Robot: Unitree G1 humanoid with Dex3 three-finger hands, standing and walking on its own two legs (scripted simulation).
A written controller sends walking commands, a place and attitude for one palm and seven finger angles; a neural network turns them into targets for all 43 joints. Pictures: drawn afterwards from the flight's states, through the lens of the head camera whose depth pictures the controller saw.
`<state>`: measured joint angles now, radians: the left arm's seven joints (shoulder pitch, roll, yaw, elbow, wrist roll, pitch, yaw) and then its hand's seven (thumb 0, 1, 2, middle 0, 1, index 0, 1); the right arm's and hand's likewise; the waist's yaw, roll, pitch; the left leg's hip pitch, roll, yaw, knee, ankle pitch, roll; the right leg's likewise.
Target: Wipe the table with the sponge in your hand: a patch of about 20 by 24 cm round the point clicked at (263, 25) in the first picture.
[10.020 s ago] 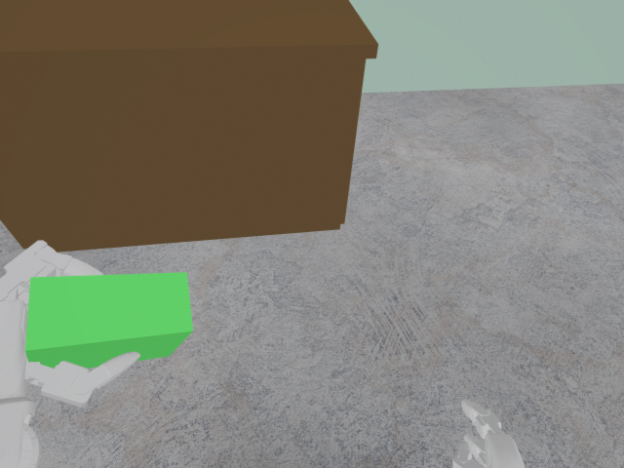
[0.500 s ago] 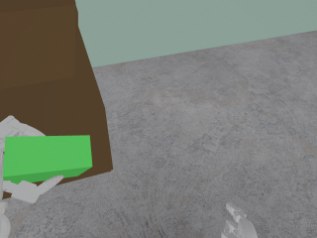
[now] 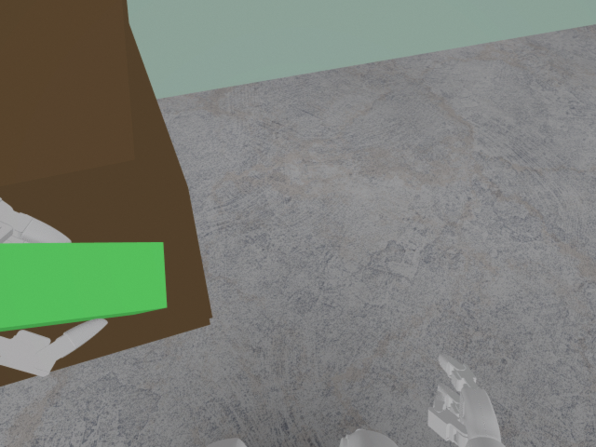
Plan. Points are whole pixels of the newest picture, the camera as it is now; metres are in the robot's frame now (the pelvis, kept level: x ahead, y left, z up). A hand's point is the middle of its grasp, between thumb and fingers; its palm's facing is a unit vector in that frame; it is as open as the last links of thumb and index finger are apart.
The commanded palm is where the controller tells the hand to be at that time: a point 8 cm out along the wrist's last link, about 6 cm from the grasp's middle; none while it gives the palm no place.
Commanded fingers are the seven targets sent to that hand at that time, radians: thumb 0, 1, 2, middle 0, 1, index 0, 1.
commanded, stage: take the last steps up to it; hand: left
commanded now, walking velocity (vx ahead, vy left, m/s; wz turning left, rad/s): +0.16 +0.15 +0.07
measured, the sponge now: (101, 285) +0.24 +0.20 +0.15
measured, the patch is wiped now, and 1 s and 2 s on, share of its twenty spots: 0.00 0.00 0.00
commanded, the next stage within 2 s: come to a stop and stand still in 0.02 s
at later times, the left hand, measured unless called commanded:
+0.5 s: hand (26, 245) +0.27 +0.28 +0.17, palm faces +0.37 -0.81 -0.47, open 10.3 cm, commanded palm +0.21 +0.32 +0.19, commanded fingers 0.00 0.10 1.30 -1.20 -1.60 -1.20 -1.60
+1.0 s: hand (37, 301) +0.22 +0.24 +0.17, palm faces +0.36 -0.82 -0.45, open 10.3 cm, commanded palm +0.16 +0.29 +0.19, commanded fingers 0.00 0.10 1.30 -1.20 -1.60 -1.20 -1.60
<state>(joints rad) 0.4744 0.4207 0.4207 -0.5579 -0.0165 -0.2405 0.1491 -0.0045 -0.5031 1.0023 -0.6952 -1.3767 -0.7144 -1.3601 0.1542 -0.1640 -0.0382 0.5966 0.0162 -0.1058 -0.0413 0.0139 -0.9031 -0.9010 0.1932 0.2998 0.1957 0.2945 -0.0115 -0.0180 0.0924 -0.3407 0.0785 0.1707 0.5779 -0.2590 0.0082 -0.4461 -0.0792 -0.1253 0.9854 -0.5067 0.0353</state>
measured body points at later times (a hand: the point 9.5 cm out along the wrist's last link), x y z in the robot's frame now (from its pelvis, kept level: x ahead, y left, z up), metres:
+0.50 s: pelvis +0.05 +0.04 +0.00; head +0.10 +0.05 +0.45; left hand +0.25 +0.32 +0.20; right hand +0.24 -0.19 -0.08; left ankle +0.10 +0.16 -0.73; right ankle +0.02 -0.07 -0.70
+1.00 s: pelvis +0.00 +0.01 +0.01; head +0.02 +0.00 +0.46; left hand +0.19 +0.28 +0.20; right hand +0.15 -0.25 -0.09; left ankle +0.01 +0.13 -0.71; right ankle +0.01 -0.07 -0.73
